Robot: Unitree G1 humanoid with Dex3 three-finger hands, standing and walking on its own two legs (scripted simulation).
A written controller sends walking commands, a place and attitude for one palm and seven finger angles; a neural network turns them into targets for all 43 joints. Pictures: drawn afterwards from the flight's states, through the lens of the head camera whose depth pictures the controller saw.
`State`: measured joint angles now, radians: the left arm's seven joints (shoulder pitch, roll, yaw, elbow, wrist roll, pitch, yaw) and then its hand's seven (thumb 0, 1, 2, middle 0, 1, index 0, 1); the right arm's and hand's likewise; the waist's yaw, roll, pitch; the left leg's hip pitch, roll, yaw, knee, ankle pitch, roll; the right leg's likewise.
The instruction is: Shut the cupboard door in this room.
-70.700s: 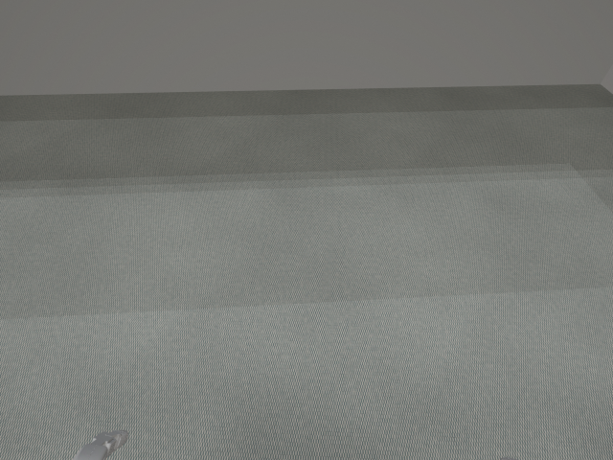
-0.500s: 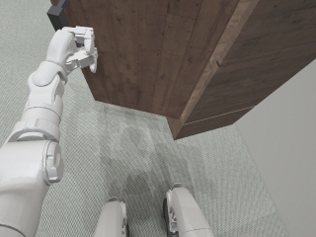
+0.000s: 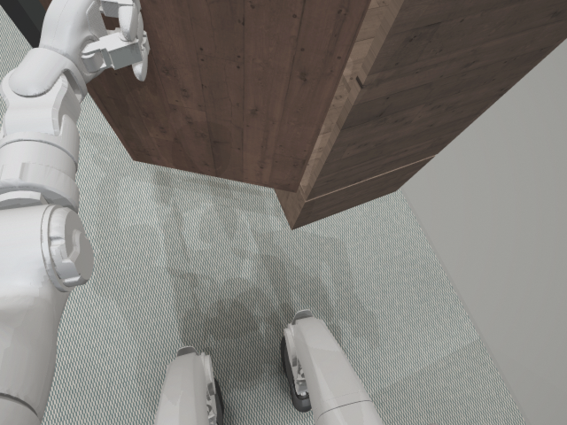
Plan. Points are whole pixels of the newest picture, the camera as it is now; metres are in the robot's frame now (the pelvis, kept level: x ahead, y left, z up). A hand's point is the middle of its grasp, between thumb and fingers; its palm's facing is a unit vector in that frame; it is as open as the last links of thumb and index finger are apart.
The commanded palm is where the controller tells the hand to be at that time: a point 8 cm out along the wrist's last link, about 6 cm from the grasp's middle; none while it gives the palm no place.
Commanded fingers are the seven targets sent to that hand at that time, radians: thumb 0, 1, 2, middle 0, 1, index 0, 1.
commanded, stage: push the door shut along its arc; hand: left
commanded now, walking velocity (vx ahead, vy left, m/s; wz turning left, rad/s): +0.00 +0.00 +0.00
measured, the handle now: (49, 21) +0.62 +0.17 +0.08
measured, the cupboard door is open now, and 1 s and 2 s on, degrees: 58 47 47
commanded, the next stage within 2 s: pull the fist back off the door in 0.34 s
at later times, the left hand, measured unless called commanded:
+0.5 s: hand (152, 30) +0.59 +0.06 +0.09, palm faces -0.41 -0.91 +0.01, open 3.4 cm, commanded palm +0.61 +0.07 +0.08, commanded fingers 0.00 0.90 0.90 -1.30 -1.50 -1.30 -1.50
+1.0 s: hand (152, 35) +0.59 +0.06 +0.08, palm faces -0.03 -1.00 -0.03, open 3.1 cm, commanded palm +0.55 +0.10 +0.08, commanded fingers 0.00 0.90 0.90 -1.30 -1.50 -1.30 -1.50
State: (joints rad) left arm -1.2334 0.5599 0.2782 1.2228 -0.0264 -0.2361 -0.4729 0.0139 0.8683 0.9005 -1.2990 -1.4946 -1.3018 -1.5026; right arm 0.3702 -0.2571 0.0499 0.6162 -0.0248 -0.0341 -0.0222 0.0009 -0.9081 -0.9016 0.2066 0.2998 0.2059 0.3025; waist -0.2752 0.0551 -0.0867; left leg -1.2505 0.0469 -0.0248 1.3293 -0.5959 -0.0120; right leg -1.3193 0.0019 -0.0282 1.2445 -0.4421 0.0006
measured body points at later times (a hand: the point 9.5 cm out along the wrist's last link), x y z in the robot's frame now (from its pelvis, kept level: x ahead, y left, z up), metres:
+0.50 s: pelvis -0.01 +0.01 -0.02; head +0.19 +0.03 +0.38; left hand +0.60 +0.11 +0.09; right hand -0.04 -0.26 -0.11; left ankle +0.00 +0.13 -0.61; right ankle +0.06 -0.12 -0.61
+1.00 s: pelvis +0.01 +0.00 +0.02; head +0.20 -0.01 +0.43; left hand +0.58 +0.11 +0.09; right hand -0.04 -0.24 -0.09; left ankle +0.00 +0.13 -0.61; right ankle +0.06 -0.12 -0.61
